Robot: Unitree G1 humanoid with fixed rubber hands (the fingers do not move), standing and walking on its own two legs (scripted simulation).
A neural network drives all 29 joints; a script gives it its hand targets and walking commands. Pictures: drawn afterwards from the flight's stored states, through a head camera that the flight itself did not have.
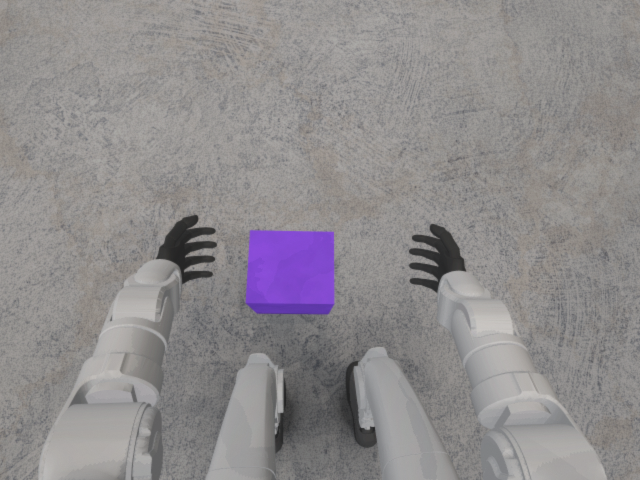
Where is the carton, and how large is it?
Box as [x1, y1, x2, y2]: [246, 230, 333, 313]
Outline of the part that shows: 250,230 246,303 257,313 328,313 333,305 333,232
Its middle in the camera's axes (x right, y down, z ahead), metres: -0.07 +0.09 +0.98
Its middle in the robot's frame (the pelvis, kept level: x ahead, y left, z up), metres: +0.45 +0.05 -0.56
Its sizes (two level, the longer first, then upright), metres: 0.196 0.169 0.218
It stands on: the floor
